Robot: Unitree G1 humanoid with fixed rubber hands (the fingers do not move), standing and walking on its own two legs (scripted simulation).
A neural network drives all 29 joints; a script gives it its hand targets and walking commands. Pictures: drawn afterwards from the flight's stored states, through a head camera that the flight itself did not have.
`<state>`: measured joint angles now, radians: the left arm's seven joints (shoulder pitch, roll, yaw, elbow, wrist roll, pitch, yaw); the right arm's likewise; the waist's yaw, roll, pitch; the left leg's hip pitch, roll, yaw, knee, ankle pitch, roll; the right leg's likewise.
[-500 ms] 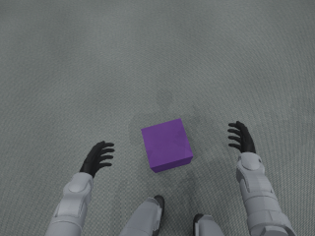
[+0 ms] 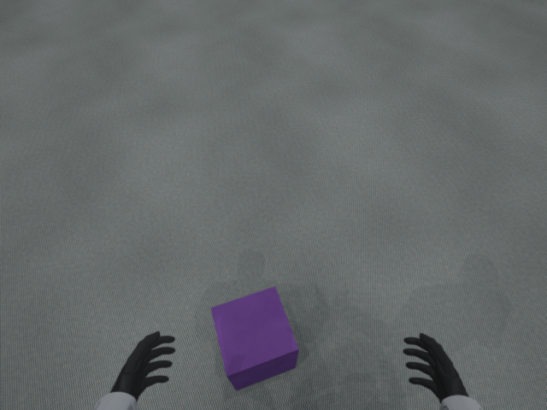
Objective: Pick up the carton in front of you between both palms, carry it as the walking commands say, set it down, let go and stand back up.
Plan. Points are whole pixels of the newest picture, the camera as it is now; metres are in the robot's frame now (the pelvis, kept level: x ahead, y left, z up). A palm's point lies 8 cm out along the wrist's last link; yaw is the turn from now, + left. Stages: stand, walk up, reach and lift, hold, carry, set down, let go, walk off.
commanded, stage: let go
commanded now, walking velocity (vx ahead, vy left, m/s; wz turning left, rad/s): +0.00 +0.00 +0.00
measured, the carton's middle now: (255, 339) +0.39 +0.10 -0.65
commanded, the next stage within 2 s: stand in 0.46 s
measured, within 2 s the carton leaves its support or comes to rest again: neither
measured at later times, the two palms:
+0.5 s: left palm (108, 407) +0.14 +0.26 -0.07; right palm out of the picture +0.13 -0.22 -0.07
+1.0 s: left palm (88, 398) +0.15 +0.31 -0.11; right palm out of the picture +0.12 -0.26 -0.08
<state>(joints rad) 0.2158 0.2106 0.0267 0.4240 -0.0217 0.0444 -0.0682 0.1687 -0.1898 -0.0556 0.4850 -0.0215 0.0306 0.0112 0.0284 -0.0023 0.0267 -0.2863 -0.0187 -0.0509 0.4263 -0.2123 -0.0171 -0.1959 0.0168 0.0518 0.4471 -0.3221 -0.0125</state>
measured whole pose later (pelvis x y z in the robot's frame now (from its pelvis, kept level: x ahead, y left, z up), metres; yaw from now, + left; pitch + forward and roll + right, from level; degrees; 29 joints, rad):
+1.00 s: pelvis +0.01 +0.03 -0.01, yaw -2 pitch +0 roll +0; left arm 0.18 0.36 0.03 0.75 0.04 0.00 0.03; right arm 0.16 -0.31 -0.04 0.79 -0.03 0.01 -0.02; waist -0.01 -0.06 0.01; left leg -0.24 -0.03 0.00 0.53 -0.30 0.03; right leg -0.12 0.00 0.09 0.47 -0.36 0.03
